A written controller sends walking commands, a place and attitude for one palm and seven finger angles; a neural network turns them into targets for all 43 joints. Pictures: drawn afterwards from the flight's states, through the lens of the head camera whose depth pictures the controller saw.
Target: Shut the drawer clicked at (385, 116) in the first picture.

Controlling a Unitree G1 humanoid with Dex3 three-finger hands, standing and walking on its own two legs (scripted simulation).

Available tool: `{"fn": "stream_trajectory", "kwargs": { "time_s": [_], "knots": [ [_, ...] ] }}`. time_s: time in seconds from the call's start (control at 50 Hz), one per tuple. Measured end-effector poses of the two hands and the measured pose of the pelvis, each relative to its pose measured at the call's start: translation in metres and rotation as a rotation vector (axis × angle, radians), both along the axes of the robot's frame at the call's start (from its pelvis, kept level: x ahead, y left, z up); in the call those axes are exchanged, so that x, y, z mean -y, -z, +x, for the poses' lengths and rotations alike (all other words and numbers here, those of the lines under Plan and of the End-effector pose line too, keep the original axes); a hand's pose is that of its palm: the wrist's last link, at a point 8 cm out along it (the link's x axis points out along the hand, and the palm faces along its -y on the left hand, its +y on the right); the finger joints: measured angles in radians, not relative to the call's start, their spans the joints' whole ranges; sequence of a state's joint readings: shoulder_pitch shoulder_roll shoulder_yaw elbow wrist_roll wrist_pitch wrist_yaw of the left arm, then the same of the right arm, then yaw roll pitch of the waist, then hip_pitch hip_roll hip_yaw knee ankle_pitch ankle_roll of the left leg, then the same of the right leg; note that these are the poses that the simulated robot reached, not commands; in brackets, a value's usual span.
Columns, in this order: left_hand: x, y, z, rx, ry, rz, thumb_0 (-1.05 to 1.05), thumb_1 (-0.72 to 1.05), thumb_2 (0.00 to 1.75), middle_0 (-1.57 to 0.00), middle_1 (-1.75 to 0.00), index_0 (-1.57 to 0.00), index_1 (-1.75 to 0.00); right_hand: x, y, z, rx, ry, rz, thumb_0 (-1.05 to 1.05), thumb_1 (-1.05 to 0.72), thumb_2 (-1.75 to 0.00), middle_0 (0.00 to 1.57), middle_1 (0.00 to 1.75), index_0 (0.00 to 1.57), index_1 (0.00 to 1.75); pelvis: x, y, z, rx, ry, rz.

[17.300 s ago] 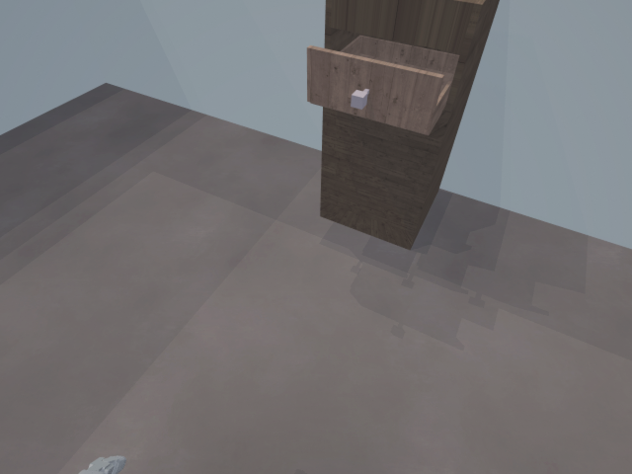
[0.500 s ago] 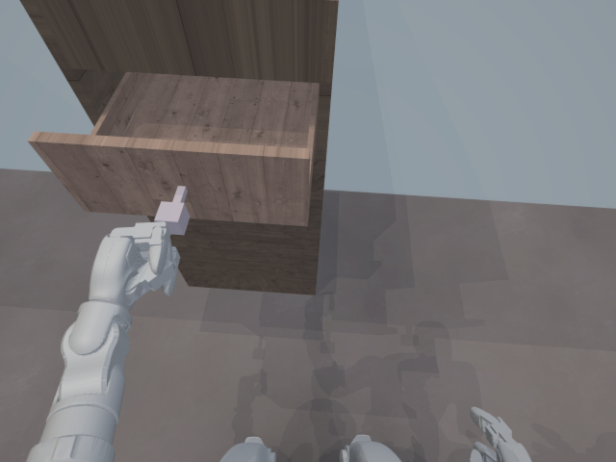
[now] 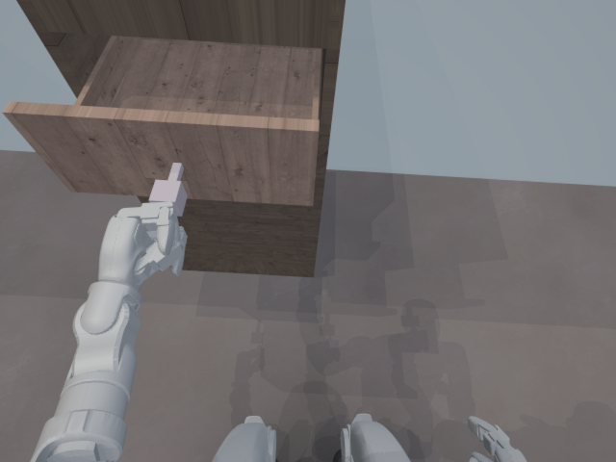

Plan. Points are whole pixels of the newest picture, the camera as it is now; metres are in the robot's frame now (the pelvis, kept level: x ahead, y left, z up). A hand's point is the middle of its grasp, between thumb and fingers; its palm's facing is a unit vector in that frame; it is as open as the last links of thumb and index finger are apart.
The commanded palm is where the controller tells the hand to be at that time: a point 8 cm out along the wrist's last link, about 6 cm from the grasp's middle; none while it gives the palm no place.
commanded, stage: bring the fist close to the handle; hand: left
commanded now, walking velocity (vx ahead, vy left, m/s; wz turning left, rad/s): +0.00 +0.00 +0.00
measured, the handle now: (172, 187) +0.46 +0.20 +0.04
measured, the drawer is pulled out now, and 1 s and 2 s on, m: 0.16 0.10 0.00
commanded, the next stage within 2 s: push the drawer shut in 0.24 s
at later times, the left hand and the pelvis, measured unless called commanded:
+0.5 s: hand (180, 241) +0.38 +0.17 +0.04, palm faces -0.05 -1.00 -0.04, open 3.2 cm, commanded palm +0.37 +0.22 +0.04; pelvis -0.01 +0.00 +0.00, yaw +1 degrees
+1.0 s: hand (189, 204) +0.44 +0.17 +0.04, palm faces -0.04 -1.00 -0.04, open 3.3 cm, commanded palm +0.43 +0.21 +0.04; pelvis -0.02 -0.01 -0.01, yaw +1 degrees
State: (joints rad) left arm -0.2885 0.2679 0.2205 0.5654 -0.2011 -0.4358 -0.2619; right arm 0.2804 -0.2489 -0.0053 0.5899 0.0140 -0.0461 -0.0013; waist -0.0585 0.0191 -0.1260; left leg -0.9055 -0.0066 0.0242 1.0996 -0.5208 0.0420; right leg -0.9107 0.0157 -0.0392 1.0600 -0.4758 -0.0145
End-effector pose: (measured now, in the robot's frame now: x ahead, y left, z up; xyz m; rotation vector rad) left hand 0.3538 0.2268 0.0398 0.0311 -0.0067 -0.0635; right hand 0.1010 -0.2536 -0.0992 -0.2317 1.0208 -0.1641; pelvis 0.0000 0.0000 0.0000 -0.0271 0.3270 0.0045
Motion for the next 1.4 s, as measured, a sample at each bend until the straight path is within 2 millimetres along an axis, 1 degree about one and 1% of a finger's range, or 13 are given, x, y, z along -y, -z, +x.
{"fn": "stream_trajectory", "kwargs": {
  "time_s": [0.06, 0.14, 0.22, 0.32, 0.64, 0.84, 1.1, 1.24, 1.4],
  "knots": [
    [0.003, -0.005, -0.002, 0.008, -0.001, -0.001, 0.01, 0.9, 0.9, -1.4, -1.6, -1.39, -1.6, -0.004, 0.0, -0.001, 0.0, -0.002, 0.01, 0.01, -0.91, -0.9, 0.2, 0.3, 0.2, 0.3, -0.002, -0.001, 0.0, 0.005, -0.001, 0.0],
    [0.003, -0.002, -0.002, -0.015, -0.011, 0.0, 0.01, 0.9, 0.9, -1.4, -1.6, -1.4, -1.6, -0.007, -0.001, -0.002, 0.006, -0.007, 0.015, 0.01, -0.91, -0.9, 0.2, 0.3, 0.2, 0.3, -0.002, -0.001, -0.003, 0.011, -0.003, 0.001],
    [0.003, 0.004, -0.002, -0.033, -0.016, 0.003, 0.01, 0.9, 0.9, -1.4, -1.6, -1.4, -1.6, -0.007, -0.002, -0.002, 0.012, -0.01, 0.007, 0.01, -0.91, -0.9, 0.2, 0.3, 0.2, 0.3, -0.001, 0.0, -0.007, 0.014, -0.005, 0.0],
    [0.002, 0.0, -0.001, -0.002, -0.019, 0.004, 0.02, 0.9, 0.9, -1.4, -1.6, -1.39, -1.6, -0.003, -0.003, -0.004, 0.009, -0.011, -0.007, 0.0, -0.91, -0.9, 0.2, 0.3, 0.2, 0.3, -0.001, 0.001, -0.009, 0.015, -0.005, -0.002],
    [0.001, 0.001, 0.017, -0.015, -0.028, 0.013, -0.01, 0.87, 0.94, -1.41, -1.6, -1.4, -1.6, 0.006, 0.007, -0.017, -0.054, -0.009, -0.02, 0.0, -0.91, -0.9, 0.2, 0.3, 0.2, 0.3, 0.005, 0.004, -0.012, 0.002, -0.019, -0.003],
    [0.003, 0.0, 0.04, -0.017, -0.029, 0.015, 0.01, 0.86, 0.95, -1.41, -1.6, -1.4, -1.6, 0.012, 0.013, -0.036, -0.097, 0.007, -0.028, 0.0, -0.91, -0.9, 0.2, 0.3, 0.2, 0.3, 0.01, 0.008, -0.018, -0.012, -0.024, -0.004],
    [0.006, -0.003, 0.075, -0.022, -0.025, 0.008, 0.04, 0.88, 0.95, -1.4, -1.6, -1.39, -1.6, 0.019, 0.019, -0.075, -0.197, 0.056, -0.04, 0.0, -0.91, -0.9, 0.2, 0.3, 0.2, 0.3, 0.011, 0.014, -0.021, -0.046, -0.012, -0.007],
    [0.005, -0.002, 0.095, -0.025, -0.022, 0.005, 0.03, 0.86, 0.94, -1.4, -1.6, -1.39, -1.6, 0.019, 0.019, -0.094, -0.25, 0.079, -0.051, 0.0, -0.91, -0.9, 0.2, 0.3, 0.2, 0.3, 0.009, 0.016, -0.02, -0.068, -0.006, -0.012],
    [0.003, -0.003, 0.114, -0.031, -0.019, -0.004, 0.03, 0.84, 0.93, -1.4, -1.6, -1.39, -1.6, 0.016, 0.017, -0.106, -0.295, 0.098, -0.056, 0.0, -0.91, -0.9, 0.2, 0.3, 0.2, 0.3, 0.005, 0.018, -0.018, -0.089, -0.002, -0.021]
  ]
}}
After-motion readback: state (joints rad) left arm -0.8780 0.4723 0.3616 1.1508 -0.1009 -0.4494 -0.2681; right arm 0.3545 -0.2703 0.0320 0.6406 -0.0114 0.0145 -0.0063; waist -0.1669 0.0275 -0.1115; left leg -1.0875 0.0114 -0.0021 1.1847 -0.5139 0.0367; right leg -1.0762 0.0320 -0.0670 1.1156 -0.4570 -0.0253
